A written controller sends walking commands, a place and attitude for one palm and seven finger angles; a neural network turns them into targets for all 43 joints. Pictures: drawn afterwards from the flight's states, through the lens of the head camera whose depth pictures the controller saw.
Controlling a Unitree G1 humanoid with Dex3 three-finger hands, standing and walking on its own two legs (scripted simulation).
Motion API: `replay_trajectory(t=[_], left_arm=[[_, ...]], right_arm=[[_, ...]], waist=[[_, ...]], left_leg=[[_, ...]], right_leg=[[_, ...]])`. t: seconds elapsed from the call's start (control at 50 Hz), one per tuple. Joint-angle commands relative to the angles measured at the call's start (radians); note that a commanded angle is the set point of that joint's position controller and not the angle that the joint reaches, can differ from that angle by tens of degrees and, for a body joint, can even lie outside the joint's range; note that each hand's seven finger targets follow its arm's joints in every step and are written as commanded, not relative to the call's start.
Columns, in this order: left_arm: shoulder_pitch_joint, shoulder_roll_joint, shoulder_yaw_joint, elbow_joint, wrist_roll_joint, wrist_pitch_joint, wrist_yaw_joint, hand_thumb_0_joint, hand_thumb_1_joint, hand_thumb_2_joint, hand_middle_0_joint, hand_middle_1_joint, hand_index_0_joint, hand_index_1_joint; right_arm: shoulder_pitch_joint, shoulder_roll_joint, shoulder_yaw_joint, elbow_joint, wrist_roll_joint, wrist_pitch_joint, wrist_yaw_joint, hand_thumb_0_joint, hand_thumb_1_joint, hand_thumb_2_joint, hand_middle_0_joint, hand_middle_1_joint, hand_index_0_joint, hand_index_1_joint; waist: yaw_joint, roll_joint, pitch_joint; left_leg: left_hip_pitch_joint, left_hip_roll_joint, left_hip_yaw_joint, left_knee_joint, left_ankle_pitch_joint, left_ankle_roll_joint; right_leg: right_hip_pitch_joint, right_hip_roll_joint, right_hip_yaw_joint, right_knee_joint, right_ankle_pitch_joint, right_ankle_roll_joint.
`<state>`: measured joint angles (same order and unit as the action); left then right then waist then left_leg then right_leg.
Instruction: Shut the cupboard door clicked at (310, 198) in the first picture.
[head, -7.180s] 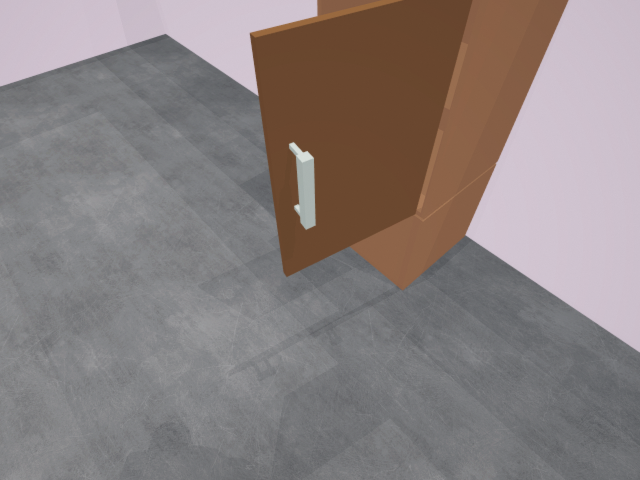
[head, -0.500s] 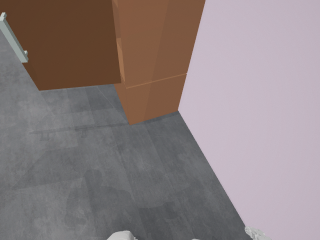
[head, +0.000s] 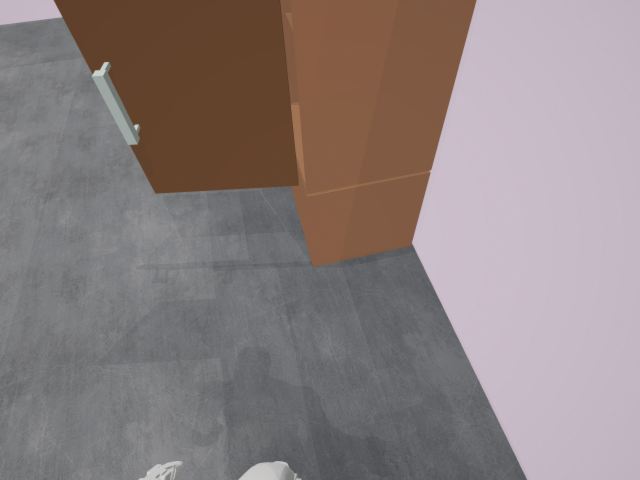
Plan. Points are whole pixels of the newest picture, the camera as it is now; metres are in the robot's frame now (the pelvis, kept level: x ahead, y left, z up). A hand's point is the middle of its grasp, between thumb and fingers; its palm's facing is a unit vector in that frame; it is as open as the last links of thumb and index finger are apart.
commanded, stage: take the last steps up to it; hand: left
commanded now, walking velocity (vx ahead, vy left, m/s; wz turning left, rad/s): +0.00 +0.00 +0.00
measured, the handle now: (120, 104) +0.86 +0.49 -0.03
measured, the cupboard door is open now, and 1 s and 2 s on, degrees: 79 79 79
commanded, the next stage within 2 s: come to a stop and stand still in 1.22 s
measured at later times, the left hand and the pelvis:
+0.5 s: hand out of the picture +0.05 +0.30 -0.17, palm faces +0.18 -0.96 -0.20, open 7.4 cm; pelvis +0.07 +0.09 +0.00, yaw +7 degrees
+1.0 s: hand (168, 340) +0.35 +0.28 -0.16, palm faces +0.15 -0.98 -0.16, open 7.4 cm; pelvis +0.25 +0.11 -0.01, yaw +10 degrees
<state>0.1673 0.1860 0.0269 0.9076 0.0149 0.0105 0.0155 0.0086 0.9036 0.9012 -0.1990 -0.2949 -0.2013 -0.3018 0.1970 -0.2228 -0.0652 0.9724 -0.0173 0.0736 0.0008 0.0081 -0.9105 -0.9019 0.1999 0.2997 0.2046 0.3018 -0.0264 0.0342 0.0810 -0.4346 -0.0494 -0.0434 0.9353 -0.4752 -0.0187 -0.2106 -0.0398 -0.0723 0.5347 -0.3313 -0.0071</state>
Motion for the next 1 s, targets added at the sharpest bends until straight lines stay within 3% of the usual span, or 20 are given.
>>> replay_trajectory(t=[0.0,0.16,0.22,0.26,0.28,0.3,0.32,0.34,0.4,0.46,0.54,0.76,0.8,0.82,0.84,0.86,0.88,0.9,0.92,0.98], left_arm=[[0.054,0.164,0.043,-0.04,0.001,-0.026,0.019,0.0,0.9,0.9,-0.2,-0.3,-0.2,-0.3],[0.206,0.216,0.075,0.044,0.015,-0.052,0.001,0.0,0.9,0.9,-0.2,-0.3,-0.2,-0.3],[0.185,0.226,0.081,0.059,0.019,-0.052,-0.007,0.0,0.9,0.9,-0.2,-0.3,-0.2,-0.3],[0.117,0.233,0.084,0.055,0.011,-0.046,-0.014,0.0,0.9,0.9,-0.2,-0.3,-0.2,-0.3],[0.095,0.203,0.078,0.042,0.005,-0.042,-0.022,0.0,0.9,0.9,-0.2,-0.3,-0.2,-0.3],[0.082,0.125,0.061,0.007,-0.003,-0.037,-0.033,0.0,0.9,0.9,-0.2,-0.3,-0.2,-0.3],[-0.013,0.119,0.046,-0.036,0.003,-0.031,-0.025,0.0,0.9,0.9,-0.2,-0.3,-0.2,-0.3],[-0.042,0.125,0.05,-0.041,0.002,-0.032,-0.025,0.0,0.9,0.9,-0.2,-0.3,-0.2,-0.3],[0.023,0.113,0.048,0.027,0.016,-0.023,-0.038,0.0,0.9,0.9,-0.2,-0.3,-0.2,-0.3],[0.058,0.094,0.04,0.046,0.013,-0.021,-0.038,0.0,0.9,0.9,-0.2,-0.3,-0.2,-0.3],[0.008,0.085,0.029,0.032,0.01,-0.022,-0.033,0.0,0.9,0.9,-0.2,-0.3,-0.2,-0.3],[-0.201,0.046,0.016,-0.054,0.004,-0.031,-0.032,0.0,0.9,0.9,-0.2,-0.3,-0.2,-0.3],[-0.08,0.067,0.024,-0.027,0.003,-0.038,-0.027,0.0,0.9,0.9,-0.2,-0.3,-0.2,-0.3],[0.056,0.084,0.036,0.012,0.004,-0.044,-0.023,0.0,0.9,0.9,-0.2,-0.3,-0.2,-0.3],[0.216,0.136,0.057,0.057,0.008,-0.056,-0.016,0.0,0.9,0.9,-0.2,-0.3,-0.2,-0.3],[0.342,0.218,0.079,0.088,0.01,-0.06,-0.007,0.0,0.9,0.9,-0.2,-0.3,-0.2,-0.3],[0.312,0.235,0.082,0.087,-0.014,-0.058,-0.004,0.0,0.9,0.9,-0.2,-0.3,-0.2,-0.3],[0.205,0.187,0.076,0.06,-0.015,-0.05,0.007,0.0,0.9,0.9,-0.2,-0.3,-0.2,-0.3],[0.127,0.133,0.06,0.042,-0.012,-0.056,0.009,0.0,0.9,0.9,-0.2,-0.3,-0.2,-0.3],[0.074,0.05,0.038,0.045,-0.004,-0.077,0.002,0.0,0.9,0.9,-0.2,-0.3,-0.2,-0.3]], right_arm=[[-0.032,-0.066,-0.018,-0.063,0.007,-0.024,0.003,0.0,-0.9,-0.9,0.2,0.3,0.2,0.3],[-0.169,-0.045,0.0,-0.093,0.001,-0.052,0.031,0.0,-0.9,-0.9,0.2,0.3,0.2,0.3],[-0.146,-0.042,0.003,-0.095,0.003,-0.066,0.036,0.0,-0.9,-0.9,0.2,0.3,0.2,0.3],[-0.016,-0.056,0.003,-0.055,0.0,-0.076,0.031,0.0,-0.9,-0.9,0.2,0.3,0.2,0.3],[0.097,-0.12,-0.01,-0.02,-0.002,-0.085,0.019,0.0,-0.9,-0.9,0.2,0.3,0.2,0.3],[0.213,-0.23,-0.041,0.002,-0.015,-0.091,0.009,0.0,-0.9,-0.9,0.2,0.3,0.2,0.3],[0.294,-0.262,-0.043,0.017,-0.013,-0.081,-0.008,0.0,-0.9,-0.9,0.2,0.3,0.2,0.3],[0.255,-0.235,-0.031,0.01,-0.013,-0.08,-0.013,0.0,-0.9,-0.9,0.2,0.3,0.2,0.3],[0.1,-0.134,0.003,-0.032,-0.009,-0.108,-0.02,0.0,-0.9,-0.9,0.2,0.3,0.2,0.3],[0.145,-0.11,0.014,-0.001,-0.003,-0.135,-0.025,0.0,-0.9,-0.9,0.2,0.3,0.2,0.3],[0.213,-0.087,0.02,0.045,0.0,-0.143,-0.026,0.0,-0.9,-0.9,0.2,0.3,0.2,0.3],[0.376,-0.044,0.038,0.157,-0.011,-0.142,-0.039,0.0,-0.9,-0.9,0.2,0.3,0.2,0.3],[0.364,-0.046,0.039,0.168,-0.005,-0.142,-0.04,0.0,-0.9,-0.9,0.2,0.3,0.2,0.3],[0.335,-0.062,0.034,0.164,0.003,-0.144,-0.041,0.0,-0.9,-0.9,0.2,0.3,0.2,0.3],[0.313,-0.058,0.029,0.147,0.016,-0.149,-0.037,0.0,-0.9,-0.9,0.2,0.3,0.2,0.3],[0.343,-0.032,0.026,0.114,0.028,-0.154,-0.035,0.0,-0.9,-0.9,0.2,0.3,0.2,0.3],[0.303,-0.059,0.018,0.103,0.02,-0.143,-0.03,0.0,-0.9,-0.9,0.2,0.3,0.2,0.3],[0.235,-0.052,0.012,0.083,0.013,-0.132,-0.025,0.0,-0.9,-0.9,0.2,0.3,0.2,0.3],[0.172,-0.016,0.013,0.077,0.006,-0.12,-0.018,0.0,-0.9,-0.9,0.2,0.3,0.2,0.3],[0.238,0.056,0.023,0.095,-0.009,-0.087,-0.004,0.0,-0.9,-0.9,0.2,0.3,0.2,0.3]], waist=[[0.03,-0.257,-0.071],[0.107,-0.196,-0.042],[0.082,-0.221,-0.033],[0.006,-0.173,-0.056],[-0.048,-0.031,-0.105],[-0.091,0.323,-0.153],[-0.122,0.298,-0.13],[-0.097,0.183,-0.085],[0.001,0.063,-0.004],[0.022,0.016,-0.027],[0.02,0.018,-0.047],[-0.022,0.011,0.059],[0.039,-0.01,0.012],[0.104,-0.021,-0.051],[0.166,-0.076,-0.149],[0.181,-0.252,-0.283],[0.15,-0.146,-0.252],[0.115,-0.042,-0.097],[0.087,-0.049,0.033],[0.007,-0.165,0.029]], left_leg=[[-0.112,0.051,0.022,0.163,0.012,-0.031],[-0.115,0.083,0.085,-0.12,0.027,-0.026],[0.013,0.075,0.112,-0.287,0.042,-0.01],[0.282,0.027,0.173,-0.463,0.188,0.005],[0.479,0.072,0.105,-0.534,0.165,0.038],[0.615,0.345,-0.285,-0.613,0.103,0.146],[0.558,0.426,-0.388,-0.69,0.143,0.238],[0.497,0.432,-0.362,-0.704,0.131,0.269],[0.286,0.329,-0.229,-0.753,0.128,0.209],[0.374,0.285,-0.134,-0.738,0.473,0.209],[0.462,0.262,-0.071,-0.718,0.705,0.212],[0.475,0.269,-0.029,-0.653,0.938,0.167],[0.422,0.245,-0.005,-0.519,1.122,0.133],[0.35,0.215,0.015,-0.375,1.128,0.103],[0.16,0.164,0.046,-0.153,0.938,0.074],[-0.091,-0.013,0.109,0.185,0.148,0.032],[-0.134,0.026,0.03,0.378,-0.092,0.043],[-0.164,0.089,-0.017,0.37,-0.029,0.05],[-0.163,0.126,-0.019,0.321,0.044,0.044],[-0.047,0.159,0.029,0.169,0.16,0.014]], right_leg=[[0.149,-0.25,0.129,-0.174,0.684,-0.122],[0.235,-0.351,0.198,-0.262,0.261,-0.142],[0.154,-0.351,0.158,-0.233,0.198,-0.116],[-0.017,-0.284,0.047,-0.136,0.129,-0.054],[-0.147,-0.213,-0.025,0.065,0.106,-0.01],[-0.395,-0.057,-0.128,0.398,-0.239,0.058],[-0.493,-0.036,-0.032,0.592,-0.312,0.041],[-0.526,-0.077,0.029,0.679,-0.257,0.021],[-0.442,-0.117,0.051,0.694,-0.051,0.02],[-0.449,-0.097,0.038,0.633,0.037,0.033],[-0.456,-0.078,0.019,0.513,0.081,0.035],[-0.334,-0.012,-0.034,0.202,0.087,-0.032],[-0.12,0.041,-0.056,0.115,0.086,-0.056],[0.078,0.045,-0.044,0.043,0.157,-0.069],[0.366,-0.07,0.104,0.013,0.25,-0.123],[0.594,-0.386,0.544,-0.098,0.381,-0.264],[0.464,-0.479,0.635,-0.226,0.304,-0.317],[0.287,-0.444,0.557,-0.289,0.124,-0.298],[0.078,-0.383,0.45,-0.329,0.102,-0.246],[-0.092,-0.258,0.189,-0.379,0.173,-0.166]])
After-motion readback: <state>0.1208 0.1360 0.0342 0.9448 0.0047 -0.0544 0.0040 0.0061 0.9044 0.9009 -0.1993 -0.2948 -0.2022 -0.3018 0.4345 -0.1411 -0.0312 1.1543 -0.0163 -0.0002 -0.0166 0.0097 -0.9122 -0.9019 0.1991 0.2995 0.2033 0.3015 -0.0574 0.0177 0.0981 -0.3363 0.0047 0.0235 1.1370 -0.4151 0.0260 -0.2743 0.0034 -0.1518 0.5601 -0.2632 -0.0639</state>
